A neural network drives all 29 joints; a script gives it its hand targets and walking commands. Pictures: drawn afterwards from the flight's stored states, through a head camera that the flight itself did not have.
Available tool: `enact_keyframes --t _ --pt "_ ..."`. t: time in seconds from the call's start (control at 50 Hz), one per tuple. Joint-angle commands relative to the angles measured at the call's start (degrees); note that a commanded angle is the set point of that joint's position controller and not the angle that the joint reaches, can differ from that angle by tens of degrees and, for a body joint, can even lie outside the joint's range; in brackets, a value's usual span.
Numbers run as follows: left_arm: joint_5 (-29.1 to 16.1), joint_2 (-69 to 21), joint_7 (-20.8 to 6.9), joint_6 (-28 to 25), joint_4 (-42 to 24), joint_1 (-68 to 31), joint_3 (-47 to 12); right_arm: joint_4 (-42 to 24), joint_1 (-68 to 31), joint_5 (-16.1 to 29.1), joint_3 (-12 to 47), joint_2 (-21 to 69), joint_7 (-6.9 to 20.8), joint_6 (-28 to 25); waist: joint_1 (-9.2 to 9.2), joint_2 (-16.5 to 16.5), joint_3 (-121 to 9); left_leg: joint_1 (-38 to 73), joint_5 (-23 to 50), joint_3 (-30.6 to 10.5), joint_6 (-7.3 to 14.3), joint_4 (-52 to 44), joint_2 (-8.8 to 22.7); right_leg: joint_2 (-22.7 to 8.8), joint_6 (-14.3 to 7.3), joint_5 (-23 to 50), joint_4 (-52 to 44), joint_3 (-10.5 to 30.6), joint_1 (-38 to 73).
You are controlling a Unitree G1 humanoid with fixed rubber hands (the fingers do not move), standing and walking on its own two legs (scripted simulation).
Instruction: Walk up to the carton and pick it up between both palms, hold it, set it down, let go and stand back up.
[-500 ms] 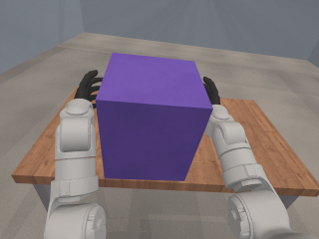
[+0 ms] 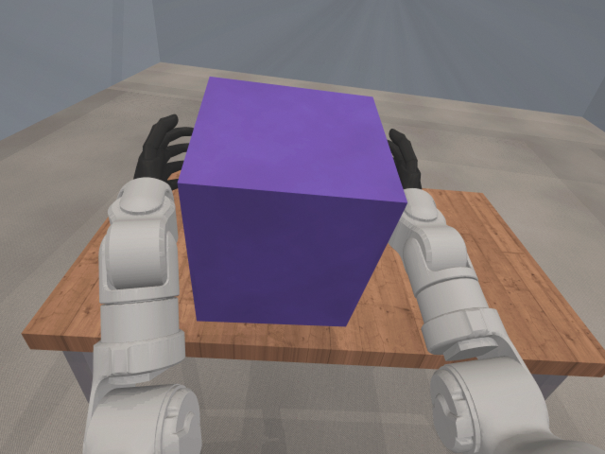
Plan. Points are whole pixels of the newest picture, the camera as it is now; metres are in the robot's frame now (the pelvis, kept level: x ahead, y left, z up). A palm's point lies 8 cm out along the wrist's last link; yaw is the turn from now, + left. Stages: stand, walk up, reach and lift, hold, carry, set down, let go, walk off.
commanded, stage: hold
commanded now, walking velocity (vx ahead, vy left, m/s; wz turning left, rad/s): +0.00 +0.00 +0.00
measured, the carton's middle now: (283, 211) +0.38 +0.01 +0.20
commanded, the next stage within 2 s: none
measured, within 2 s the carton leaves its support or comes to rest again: neither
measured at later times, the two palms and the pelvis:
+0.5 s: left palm (161, 199) +0.35 +0.16 +0.24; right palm (403, 207) +0.36 -0.14 +0.22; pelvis +0.00 +0.00 +0.00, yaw +0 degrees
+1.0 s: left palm (156, 180) +0.35 +0.16 +0.26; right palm (403, 189) +0.37 -0.14 +0.25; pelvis +0.00 +0.00 +0.00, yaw +0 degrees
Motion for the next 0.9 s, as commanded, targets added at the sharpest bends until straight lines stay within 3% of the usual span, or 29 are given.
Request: enact_keyframes --t 0.0,0.04,0.12,0.18,0.22,0.3,0.36,0.44,0.48,0.52,0.6,0.66,0.72,0.8,0.84,0.88 --pt "-2.90 -25.32 -9.35 0.27 2.51 -28.54 -17.33 -11.57 -41.36 5.23 15.74 26.08 7.31 0.12 -2.83 3.88 -11.42 12.66 -0.74 1.80 2.01 -6.03 -0.92 -1.84 4.65 3.96 -7.94 -3.15 -3.88" --pt "-5.17 -27.38 -9.51 -0.75 -1.23 -31.60 -20.16 -15.08 -43.35 6.51 16.77 27.62 7.23 -0.73 -3.25 4.54 -14.77 12.93 1.88 1.56 1.28 -5.24 -0.83 -1.55 4.69 6.84 -7.19 -3.38 -3.23" --pt "-12.18 -33.21 -7.02 -4.01 -9.79 -37.64 -29.17 -27.46 -48.87 10.63 22.91 32.06 6.45 -3.26 -3.34 6.71 -29.78 19.00 15.22 0.10 -0.99 -0.35 -0.87 -0.68 5.50 20.05 -4.63 -3.54 -1.96" --pt "-11.68 -32.40 -5.93 -3.64 -9.44 -33.51 -29.39 -29.69 -46.84 11.25 25.05 31.34 5.58 -2.73 -2.61 6.50 -30.75 21.28 18.75 -0.45 -1.13 1.04 -1.09 -0.58 6.03 24.53 -4.31 -3.36 -1.72" --pt "-7.78 -29.31 -6.70 -1.64 -5.18 -28.03 -24.88 -25.21 -43.35 10.02 23.75 28.84 5.40 -1.11 -1.88 5.54 -23.42 18.97 14.03 0.09 -0.16 -0.66 -1.35 -0.99 6.00 21.90 -5.17 -3.12 -1.58" --pt "-1.62 -24.68 -10.10 1.76 1.75 -24.33 -16.13 -13.73 -40.04 5.95 17.57 24.78 6.29 1.66 -2.06 3.52 -9.87 13.68 0.74 1.62 2.04 -5.97 -1.23 -1.88 5.21 8.78 -7.78 -3.16 -2.80" --pt "-3.41 -26.27 -10.88 0.49 -1.24 -29.78 -18.10 -15.11 -42.43 6.17 16.63 26.31 7.04 0.68 -2.62 3.76 -12.28 12.35 0.21 1.95 1.73 -6.07 -0.72 -1.57 4.65 5.27 -7.46 -3.38 -3.10" --pt "-10.96 -32.91 -7.77 -4.02 -7.75 -39.99 -27.33 -24.16 -50.45 8.82 20.41 31.80 7.68 -2.97 -2.67 6.55 -25.59 15.61 7.67 0.69 -0.27 -2.79 -0.43 -0.73 4.55 10.89 -5.48 -3.79 -4.15" --pt "-12.21 -33.75 -6.25 -4.95 -7.30 -40.44 -28.79 -25.29 -51.35 8.96 21.40 32.59 7.71 -3.72 -2.33 6.84 -28.39 17.66 8.93 0.18 -0.52 -1.81 -0.30 -0.81 4.69 11.54 -5.50 -3.70 -5.64" --pt "-10.73 -32.44 -5.76 -4.33 -4.47 -37.30 -27.21 -23.63 -49.63 8.16 21.13 31.77 7.64 -3.40 -1.94 6.17 -26.35 17.54 7.43 0.27 0.03 -2.06 -0.34 -1.09 4.73 10.53 -6.02 -3.39 -6.01" --pt "-3.56 -26.33 -7.78 -1.31 4.51 -31.43 -17.73 -11.69 -44.21 4.07 15.28 27.34 8.31 -1.16 -1.69 4.07 -12.92 11.68 -4.29 1.74 2.32 -6.35 -0.44 -1.99 4.21 -1.39 -8.21 -3.10 -6.23" --pt "-2.91 -25.70 -9.08 -0.85 5.59 -33.47 -15.91 -9.24 -44.39 3.51 12.93 26.63 9.22 -0.79 -1.84 3.96 -9.92 9.53 -7.96 2.17 2.65 -7.77 -0.12 -1.62 3.55 -6.49 -8.61 -3.61 -6.92" --pt "-7.33 -29.52 -8.25 -3.29 1.26 -39.69 -20.94 -13.82 -49.34 4.81 13.99 29.65 9.49 -2.90 -2.55 5.33 -16.76 10.16 -5.43 1.53 1.46 -6.78 0.17 -1.25 3.49 -3.12 -7.46 -3.85 -6.84" --pt "-14.04 -34.77 -4.85 -6.55 -6.02 -44.02 -29.78 -23.78 -53.77 8.31 20.20 34.35 8.76 -5.52 -2.54 7.23 -30.72 17.23 5.96 0.10 -0.46 -2.20 0.05 -1.08 4.20 8.18 -5.86 -3.70 -7.34" --pt "-13.63 -34.26 -4.10 -6.07 -5.61 -40.36 -30.10 -25.37 -51.64 8.95 21.95 33.99 7.89 -5.09 -2.41 6.75 -31.75 19.46 10.06 -0.20 -0.50 -0.77 -0.22 -1.04 4.66 12.78 -5.84 -3.38 -6.75" --pt "-9.98 -31.14 -4.83 -3.94 -1.92 -33.82 -26.21 -22.20 -47.34 8.13 21.35 31.41 7.13 -3.39 -2.14 5.44 -26.05 18.38 9.17 0.15 0.33 -1.35 -0.62 -1.32 5.05 13.52 -6.36 -2.99 -5.50"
